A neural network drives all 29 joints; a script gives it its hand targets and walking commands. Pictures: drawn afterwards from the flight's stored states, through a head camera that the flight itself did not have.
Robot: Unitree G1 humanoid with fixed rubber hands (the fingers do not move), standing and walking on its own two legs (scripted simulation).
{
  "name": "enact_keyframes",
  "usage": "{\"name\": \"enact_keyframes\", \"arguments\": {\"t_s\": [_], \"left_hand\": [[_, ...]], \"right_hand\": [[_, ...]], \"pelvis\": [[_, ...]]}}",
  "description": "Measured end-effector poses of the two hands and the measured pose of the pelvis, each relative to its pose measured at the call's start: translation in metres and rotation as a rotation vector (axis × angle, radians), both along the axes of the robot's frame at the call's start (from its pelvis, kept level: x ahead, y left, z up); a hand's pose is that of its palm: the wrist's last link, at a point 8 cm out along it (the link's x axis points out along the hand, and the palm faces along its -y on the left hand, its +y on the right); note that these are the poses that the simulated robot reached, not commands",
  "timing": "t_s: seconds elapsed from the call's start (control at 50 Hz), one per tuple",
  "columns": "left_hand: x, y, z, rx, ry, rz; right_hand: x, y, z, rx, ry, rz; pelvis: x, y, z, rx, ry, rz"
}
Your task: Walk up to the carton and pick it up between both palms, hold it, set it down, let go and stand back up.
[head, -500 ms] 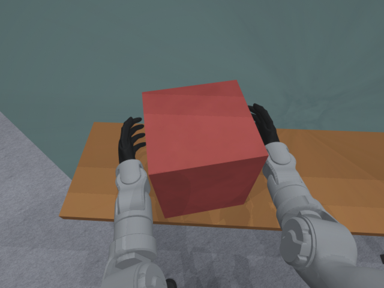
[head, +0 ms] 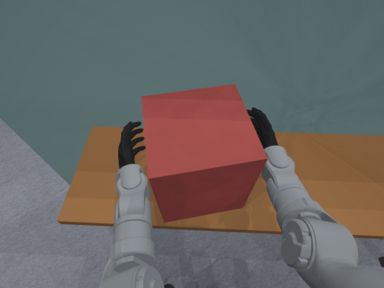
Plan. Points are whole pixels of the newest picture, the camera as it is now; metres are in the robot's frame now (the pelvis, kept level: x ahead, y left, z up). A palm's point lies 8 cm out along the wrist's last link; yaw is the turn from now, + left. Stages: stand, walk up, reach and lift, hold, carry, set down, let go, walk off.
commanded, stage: set down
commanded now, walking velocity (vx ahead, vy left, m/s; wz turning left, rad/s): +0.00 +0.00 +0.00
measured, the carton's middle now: (197, 157) +0.40 +0.06 +0.00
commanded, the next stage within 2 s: none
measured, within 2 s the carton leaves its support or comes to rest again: neither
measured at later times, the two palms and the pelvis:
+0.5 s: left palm (130, 167) +0.34 +0.21 +0.02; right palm (275, 138) +0.45 -0.12 +0.03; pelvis -0.02 +0.00 -0.01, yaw -1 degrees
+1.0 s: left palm (102, 143) +0.34 +0.25 +0.10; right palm (290, 114) +0.46 -0.13 +0.11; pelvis -0.02 +0.00 -0.01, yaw +0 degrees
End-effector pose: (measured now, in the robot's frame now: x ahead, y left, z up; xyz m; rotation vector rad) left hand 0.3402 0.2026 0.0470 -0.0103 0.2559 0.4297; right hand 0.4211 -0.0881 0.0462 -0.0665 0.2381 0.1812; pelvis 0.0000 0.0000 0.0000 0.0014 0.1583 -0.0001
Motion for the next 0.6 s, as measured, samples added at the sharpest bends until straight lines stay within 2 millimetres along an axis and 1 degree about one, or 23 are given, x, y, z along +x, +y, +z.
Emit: {"name": "enact_keyframes", "arguments": {"t_s": [0.08, 0.22, 0.34, 0.42, 0.5, 0.56, 0.6], "left_hand": [[0.001, 0.001, -0.003, 0.019, 0.012, -0.008], [0.001, 0.001, -0.015, 0.001, 0.052, -0.015], [0.002, 0.001, -0.02, -0.018, 0.061, -0.015], [0.0, 0.001, -0.025, -0.024, 0.069, -0.021], [-0.002, 0.003, -0.027, -0.029, 0.064, -0.019], [-0.004, 0.009, -0.024, -0.029, 0.046, -0.002], [-0.005, 0.015, -0.017, -0.024, 0.029, 0.01]], "right_hand": [[0.001, 0.0, -0.003, -0.009, 0.018, -0.001], [0.005, -0.001, -0.022, -0.025, 0.095, 0.013], [0.02, -0.002, -0.017, 0.0, 0.055, 0.028], [0.028, -0.013, -0.016, -0.002, 0.052, 0.022], [0.028, -0.029, -0.018, -0.014, 0.053, 0.015], [0.026, -0.04, -0.015, -0.012, 0.042, 0.015], [0.026, -0.044, -0.01, -0.004, 0.03, 0.018]], "pelvis": [[-0.002, 0.002, -0.001, -0.004, 0.008, -0.009], [-0.01, 0.004, -0.005, -0.018, 0.071, -0.025], [-0.018, 0.002, -0.011, -0.027, 0.136, -0.017], [-0.022, 0.0, -0.013, -0.027, 0.158, -0.009], [-0.023, -0.004, -0.014, -0.023, 0.176, -0.009], [-0.023, -0.007, -0.015, -0.02, 0.187, -0.012], [-0.023, -0.008, -0.015, -0.017, 0.191, -0.015]]}}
